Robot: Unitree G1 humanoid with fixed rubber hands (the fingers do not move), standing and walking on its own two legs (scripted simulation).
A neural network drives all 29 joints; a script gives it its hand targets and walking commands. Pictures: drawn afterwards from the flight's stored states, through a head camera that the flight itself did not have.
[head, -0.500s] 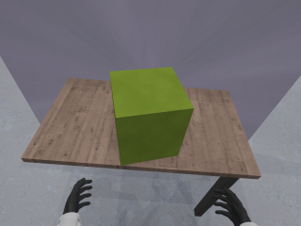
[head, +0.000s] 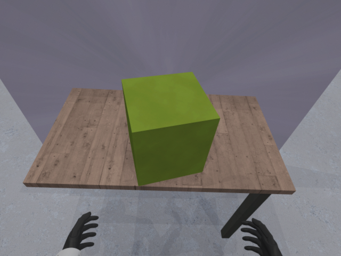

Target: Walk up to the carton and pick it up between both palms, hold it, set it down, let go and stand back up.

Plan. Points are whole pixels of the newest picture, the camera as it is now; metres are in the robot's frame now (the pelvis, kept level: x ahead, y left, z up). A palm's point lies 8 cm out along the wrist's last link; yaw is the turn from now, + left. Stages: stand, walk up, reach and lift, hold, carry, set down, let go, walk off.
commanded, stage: set down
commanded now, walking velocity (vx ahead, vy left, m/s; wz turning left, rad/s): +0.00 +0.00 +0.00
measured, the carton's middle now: (165, 129) +0.47 +0.02 +0.00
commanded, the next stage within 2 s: let go in 0.06 s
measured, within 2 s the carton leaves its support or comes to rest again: neither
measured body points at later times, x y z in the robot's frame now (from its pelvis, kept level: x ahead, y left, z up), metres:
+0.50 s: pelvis +0.02 +0.00 +0.00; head +0.04 +0.01 +0.45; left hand +0.18 +0.24 -0.09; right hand +0.18 -0.23 -0.09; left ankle +0.01 +0.11 -0.75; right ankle +0.00 -0.11 -0.75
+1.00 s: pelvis -0.01 +0.01 -0.01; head -0.01 +0.04 +0.44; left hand +0.08 +0.24 -0.16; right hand +0.01 -0.26 -0.13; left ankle +0.01 +0.11 -0.75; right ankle +0.00 -0.11 -0.75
